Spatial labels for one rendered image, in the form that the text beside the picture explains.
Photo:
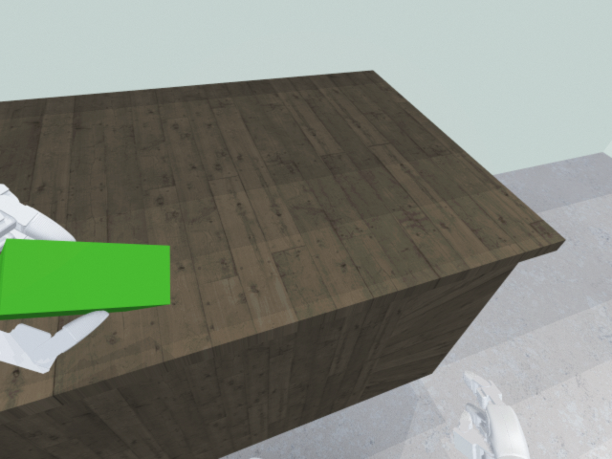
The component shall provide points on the right robot hand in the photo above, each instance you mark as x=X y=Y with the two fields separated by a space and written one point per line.
x=500 y=431

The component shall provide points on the sponge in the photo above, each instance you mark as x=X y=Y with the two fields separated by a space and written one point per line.
x=46 y=278

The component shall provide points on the table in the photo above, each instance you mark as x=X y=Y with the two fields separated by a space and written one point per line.
x=328 y=243

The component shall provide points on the left robot hand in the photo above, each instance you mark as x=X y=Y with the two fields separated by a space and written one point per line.
x=26 y=346

